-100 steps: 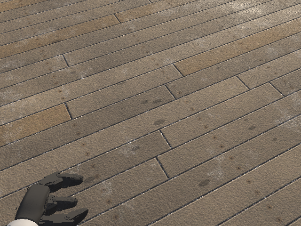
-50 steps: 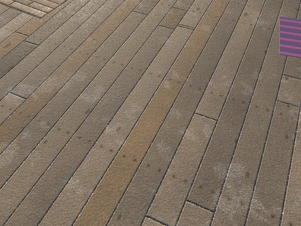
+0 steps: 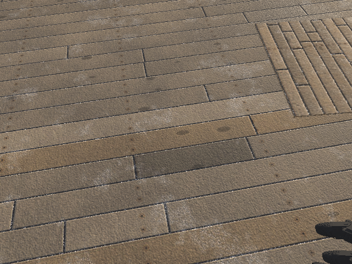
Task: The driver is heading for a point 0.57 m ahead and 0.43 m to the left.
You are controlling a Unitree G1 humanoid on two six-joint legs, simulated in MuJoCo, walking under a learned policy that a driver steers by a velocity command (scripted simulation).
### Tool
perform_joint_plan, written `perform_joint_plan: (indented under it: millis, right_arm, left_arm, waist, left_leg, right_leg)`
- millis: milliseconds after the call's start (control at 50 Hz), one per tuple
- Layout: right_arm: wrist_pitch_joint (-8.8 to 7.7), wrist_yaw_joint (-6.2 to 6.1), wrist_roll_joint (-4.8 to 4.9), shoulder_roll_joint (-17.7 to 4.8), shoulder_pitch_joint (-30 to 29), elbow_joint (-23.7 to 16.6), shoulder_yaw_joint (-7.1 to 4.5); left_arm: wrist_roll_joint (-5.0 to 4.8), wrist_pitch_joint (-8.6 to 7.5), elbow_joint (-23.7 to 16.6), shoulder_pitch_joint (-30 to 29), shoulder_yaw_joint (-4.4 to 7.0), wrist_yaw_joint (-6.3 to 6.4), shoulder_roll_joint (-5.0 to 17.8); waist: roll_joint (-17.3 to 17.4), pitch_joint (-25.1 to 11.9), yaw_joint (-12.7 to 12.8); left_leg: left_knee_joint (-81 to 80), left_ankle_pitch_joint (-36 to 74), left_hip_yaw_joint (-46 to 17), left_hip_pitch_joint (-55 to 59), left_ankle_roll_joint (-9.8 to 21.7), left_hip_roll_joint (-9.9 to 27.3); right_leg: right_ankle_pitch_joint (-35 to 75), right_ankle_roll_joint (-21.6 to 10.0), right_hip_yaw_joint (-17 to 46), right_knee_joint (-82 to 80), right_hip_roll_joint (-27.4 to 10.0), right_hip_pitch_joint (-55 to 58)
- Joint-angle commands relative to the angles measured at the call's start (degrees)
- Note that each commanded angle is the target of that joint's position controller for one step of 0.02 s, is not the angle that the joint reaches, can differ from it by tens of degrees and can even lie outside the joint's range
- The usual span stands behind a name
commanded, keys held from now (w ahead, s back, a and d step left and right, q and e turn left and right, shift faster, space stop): w+q+shift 0.68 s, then w+shift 0.32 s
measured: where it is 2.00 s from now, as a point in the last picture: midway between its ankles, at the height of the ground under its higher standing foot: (78, 124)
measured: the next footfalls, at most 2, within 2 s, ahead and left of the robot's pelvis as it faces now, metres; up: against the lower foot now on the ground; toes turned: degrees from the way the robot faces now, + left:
left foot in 0.14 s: +0.31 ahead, +0.04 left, +0.00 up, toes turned +13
right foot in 0.54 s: +0.75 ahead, -0.03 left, +0.00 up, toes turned +34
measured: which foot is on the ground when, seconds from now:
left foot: up 0.00-0.12, down 0.14-0.54, up 0.56-0.96, down 0.98-1.00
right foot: down 0.00-0.14, up 0.16-0.52, down 0.54-0.98, up 1.00-1.00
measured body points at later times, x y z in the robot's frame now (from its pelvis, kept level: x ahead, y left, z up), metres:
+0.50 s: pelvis +0.47 +0.03 -0.01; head +0.51 +0.03 +0.44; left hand +0.61 +0.34 -0.05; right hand +0.59 -0.25 -0.13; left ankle +0.28 +0.03 -0.73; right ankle +0.71 -0.05 -0.71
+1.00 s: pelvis +0.83 +0.26 -0.03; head +0.86 +0.30 +0.42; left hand +0.58 +0.36 -0.15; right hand +1.17 +0.32 -0.08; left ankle +0.87 +0.38 -0.73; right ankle +0.74 -0.03 -0.67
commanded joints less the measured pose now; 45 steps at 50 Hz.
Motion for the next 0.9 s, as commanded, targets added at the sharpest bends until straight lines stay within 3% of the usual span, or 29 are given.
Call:
perform_joint_plan:
  millis: [20, 60, 80, 100, 120, 140, 160, 180, 200, 220, 240, 280, 340, 400, 460, 480, 500, 520, 540, 560, 580, 600, 620, 660, 700, 780, 840, 860, 900]
  right_arm:
    - [-0.52, 1.17, 0.19, 0.90, -5.01, -4.33, 1.48]
    - [-0.78, 0.87, 0.16, 0.06, -3.54, -3.31, 1.26]
    - [-0.89, 0.47, 0.15, -1.07, 0.19, -2.19, 0.82]
    - [-1.07, -0.06, 0.17, -3.00, 7.83, 0.00, -0.09]
    - [-1.35, -0.87, 0.26, -5.43, 19.90, 3.70, -1.54]
    - [-1.64, -2.42, 0.71, -7.70, 28.68, 7.44, -3.37]
    - [-0.85, -3.87, 2.02, -12.31, 24.24, 7.38, -4.80]
    - [-0.04, -3.91, -0.14, -17.17, 22.95, 4.05, -5.80]
    - [0.21, -4.74, 0.39, -14.41, 23.90, 3.73, -5.77]
    - [-0.29, -5.22, 0.52, -11.42, 21.95, 5.22, -5.11]
    - [-1.20, -5.37, 0.65, -9.58, 20.15, 6.08, -4.52]
    - [-3.16, -5.61, 0.89, -6.82, 17.57, 6.00, -3.22]
    - [-5.05, -5.10, 1.26, -6.86, 16.46, 6.23, -3.14]
    - [-5.45, -4.31, 1.61, -7.59, 16.74, 6.56, -3.89]
    - [-5.13, -4.14, 1.92, -8.66, 20.03, 7.54, -4.59]
    - [-4.95, -4.35, 1.72, -9.42, 20.40, 7.66, -4.80]
    - [-4.82, -4.30, 1.38, -10.92, 19.98, 7.78, -5.08]
    - [-5.06, -4.04, 1.25, -11.53, 17.41, 7.44, -5.09]
    - [-5.89, -4.19, 1.14, -4.65, 15.42, 5.51, -3.16]
    - [-5.95, -4.19, 3.57, 2.25, 21.25, 1.47, -1.02]
    - [-4.82, -4.84, 1.89, -1.63, 18.74, 2.88, -0.76]
    - [-4.07, -4.32, 0.60, -3.84, 14.84, 3.25, -1.25]
    - [-3.44, -3.45, 0.19, -3.78, 12.69, 3.19, -1.33]
    - [-1.91, -1.54, -0.34, -1.29, 10.26, 1.39, -0.81]
    - [-0.85, -0.70, -0.40, 0.91, 7.77, -0.69, 0.08]
    - [-0.96, -0.25, -0.10, 0.23, 2.21, -3.67, 0.89]
    - [-1.80, 0.71, -0.34, 1.17, -4.16, -4.54, 1.95]
    - [-2.05, 0.73, -0.33, 1.38, -5.38, -4.41, 2.14]
    - [-2.39, -0.01, -0.71, 0.19, -3.90, -3.31, 1.79]
  left_arm:
    - [0.16, -1.60, -4.08, -5.94, 0.17, 0.11, 4.65]
    - [0.10, -0.83, -3.83, -2.99, 0.79, 0.94, 7.59]
    - [0.16, -0.04, -4.07, -3.02, 1.27, 1.59, 9.39]
    - [0.44, 1.01, -4.64, -4.55, 1.76, 2.05, 10.98]
    - [0.66, 1.88, -6.02, -7.63, 2.07, 2.15, 11.90]
    - [0.97, 2.43, -6.88, -9.14, 2.11, 1.44, 10.90]
    - [1.90, 2.02, -9.48, -9.82, 0.24, 0.24, 2.89]
    - [0.13, 0.89, -16.61, -8.59, 0.05, 0.39, 4.53]
    - [0.64, -0.66, -17.49, -14.67, -0.34, 0.23, 6.53]
    - [0.37, -1.27, -17.07, -15.42, -0.59, 0.15, 6.37]
    - [1.08, -0.87, -16.59, -15.86, -0.78, 0.28, 5.76]
    - [2.74, 1.83, -15.53, -13.24, -1.02, 0.35, 5.13]
    - [2.27, 3.34, -19.49, -21.19, -2.07, -0.47, 2.05]
    - [0.10, 3.06, -21.04, -26.97, -3.08, -1.51, -0.19]
    - [-0.56, 2.82, -20.69, -27.31, -2.20, -1.16, 2.70]
    - [-0.49, 2.67, -19.85, -24.74, -1.50, -0.72, 4.38]
    - [-0.44, 2.40, -18.12, -18.27, -0.36, -0.06, 6.72]
    - [-0.10, 2.13, -15.71, -7.01, 0.87, 0.84, 8.95]
    - [1.54, 1.77, -13.85, 5.49, 2.42, 2.16, 13.38]
    - [2.91, 1.89, -14.61, 0.66, 2.97, 1.92, 17.48]
    - [2.20, 2.40, -15.89, -7.40, 2.97, 1.60, 12.95]
    - [1.63, 2.66, -16.23, -11.12, 1.73, 1.38, 7.77]
    - [1.58, 2.75, -14.84, -11.52, 1.13, 1.05, 5.25]
    - [1.13, 1.99, -11.17, -9.43, 0.61, 0.94, 4.03]
    - [0.08, 0.65, -8.65, -7.62, 0.14, -0.08, 2.10]
    - [0.45, -1.17, -6.85, -9.55, 0.26, -0.93, 3.38]
    - [0.09, -1.15, -4.21, -5.43, 0.34, -0.93, 4.71]
    - [0.00, -0.93, -3.31, -3.66, 0.44, -0.81, 5.69]
    - [0.05, -0.21, -2.23, -1.69, 0.82, -0.18, 8.94]
  waist:
    - [-5.13, 7.98, -4.02]
    - [-7.59, 4.71, -5.39]
    - [-9.36, 1.96, -8.03]
    - [-10.18, -2.16, -12.48]
    - [-10.56, -7.05, -17.91]
    - [-5.93, -10.09, -20.45]
    - [8.07, -6.42, -13.77]
    - [8.80, -18.77, -11.17]
    - [-2.40, -15.17, -13.16]
    - [-6.65, -4.88, -9.69]
    - [-9.38, -0.38, -6.26]
    - [-10.22, 2.90, -1.65]
    - [-7.35, 6.10, -1.62]
    - [-3.68, 4.60, -4.47]
    - [-1.43, 1.81, -6.37]
    - [-1.43, -0.21, -5.26]
    - [-2.71, -4.73, -1.61]
    - [-4.16, -9.97, 5.48]
    - [-11.31, -17.23, 9.89]
    - [-30.70, -23.29, 1.44]
    - [-21.33, -15.09, 0.35]
    - [-12.96, -8.44, 0.41]
    - [-7.76, -3.82, -0.13]
    - [-9.39, 0.62, -1.92]
    - [-8.82, 2.31, -3.08]
    - [-7.82, 5.63, -5.86]
    - [-5.07, 8.86, -3.85]
    - [-4.92, 8.97, -3.24]
    - [-8.16, 5.72, -5.02]
  left_leg:
    - [-11.91, 4.27, 5.81, 8.63, 2.49, -1.95]
    - [-15.21, 1.64, 9.59, 15.20, 4.51, -6.49]
    - [-16.03, -1.02, 9.65, 19.73, 5.46, -8.18]
    - [-16.17, -3.74, 8.67, 28.24, 6.75, -9.70]
    - [-17.75, -5.80, 5.49, 41.27, 8.94, -10.29]
    - [-22.86, -7.03, -0.12, 56.09, 10.99, -9.12]
    - [-22.80, -2.88, -16.65, 61.27, 13.50, 0.68]
    - [-33.66, -10.07, -45.05, 76.89, 25.54, 10.64]
    - [-43.03, -18.77, -49.90, 71.47, 22.98, 11.93]
    - [-46.09, -17.65, -45.93, 60.14, 20.67, 10.46]
    - [-46.48, -11.99, -41.03, 50.52, 18.84, 7.74]
    - [-46.66, -3.48, -33.23, 36.14, 17.67, 3.46]
    - [-49.61, -2.65, -26.71, 22.25, 15.62, -1.74]
    - [-49.54, 1.73, -23.39, 17.90, 10.94, -5.38]
    - [-44.16, 10.19, -26.48, 28.65, 8.03, -3.19]
    - [-39.10, 16.85, -27.18, 32.52, 6.81, -3.02]
    - [-29.61, 23.57, -26.19, 34.40, 5.32, -3.81]
    - [-14.99, 24.19, -23.79, 29.80, 3.59, -6.04]
    - [5.90, 3.87, -19.34, 20.31, 2.75, -9.63]
    - [20.12, -26.03, -13.10, 5.64, 1.21, -14.04]
    - [24.48, -19.63, -10.65, -1.26, 1.80, -7.91]
    - [22.28, -15.25, -9.16, -1.76, 1.69, -4.43]
    - [19.52, -13.43, -8.35, -0.21, 1.25, -2.25]
    - [17.12, -13.28, -8.43, 1.27, 0.29, 0.46]
    - [16.11, -10.71, -8.33, -0.28, -0.03, 1.47]
    - [2.48, -0.69, -7.90, 1.50, -0.23, -0.21]
    - [-13.68, 3.90, 0.14, 10.56, 1.99, -2.38]
    - [-16.57, 3.36, 1.98, 12.54, 3.06, -3.51]
    - [-19.79, -1.88, 4.89, 17.51, 4.68, -7.70]
  right_leg:
    - [44.59, -1.75, -1.89, -7.57, -10.49, -9.19]
    - [72.15, -0.69, -3.25, 0.01, -11.39, -3.62]
    - [81.12, -0.43, -3.03, 6.44, -12.74, -1.86]
    - [86.00, -0.75, -2.34, 16.94, -14.16, -2.74]
    - [85.04, -1.76, -0.77, 31.56, -15.32, -7.93]
    - [57.39, -2.12, -0.73, 52.00, -11.56, -19.50]
    - [-3.84, -0.95, 0.20, 74.21, -0.73, -38.43]
    - [-8.37, 0.69, 13.18, 85.87, 2.16, -55.87]
    - [-2.58, 0.16, 18.25, 80.12, -1.36, -59.16]
    - [0.13, -0.10, 18.16, 72.71, -3.68, -57.51]
    - [-0.56, 0.33, 17.83, 67.45, -5.27, -53.03]
    - [-3.65, 2.18, 17.99, 60.38, -7.19, -44.61]
    - [2.28, 3.60, 15.29, 43.55, -8.19, -37.67]
    - [22.50, 2.52, 13.69, 27.46, -5.11, -24.85]
    - [23.37, 1.15, 14.52, 19.44, -2.70, -21.29]
    - [19.36, 0.76, 14.65, 17.86, -1.13, -18.54]
    - [13.43, 0.20, 13.88, 17.33, 0.74, -11.46]
    - [9.44, -0.48, 13.53, 17.68, -0.38, 1.32]
    - [-10.41, -2.11, 26.01, 15.86, -12.73, 14.37]
    - [-25.65, -6.96, 61.36, 0.26, -28.27, 20.16]
    - [-34.30, -8.94, 64.07, -2.20, -26.81, 12.02]
    - [-28.72, -8.55, 52.54, -0.13, -23.85, 5.17]
    - [-17.55, -7.69, 42.80, 0.19, -21.11, -1.27]
    - [-5.77, -5.92, 30.34, -1.39, -17.94, -8.26]
    - [2.74, -5.50, 23.78, -3.66, -17.05, -10.24]
    - [17.29, -6.32, 10.51, -9.22, -14.00, -14.16]
    - [26.85, -6.47, 3.72, -15.09, -12.82, -14.68]
    - [34.62, -6.66, 2.49, -14.73, -12.98, -11.90]
    - [64.90, -6.77, 0.66, -6.79, -14.30, -3.74]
